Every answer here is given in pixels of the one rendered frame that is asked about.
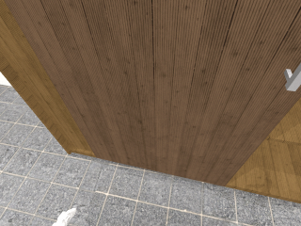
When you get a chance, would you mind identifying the wardrobe door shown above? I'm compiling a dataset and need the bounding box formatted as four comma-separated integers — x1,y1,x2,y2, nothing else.
0,0,92,152
4,0,301,186

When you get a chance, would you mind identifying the robot left hand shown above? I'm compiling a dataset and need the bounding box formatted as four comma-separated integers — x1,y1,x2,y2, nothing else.
52,208,76,226

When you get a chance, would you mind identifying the handle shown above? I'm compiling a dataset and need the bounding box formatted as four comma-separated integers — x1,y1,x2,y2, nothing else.
284,63,301,91

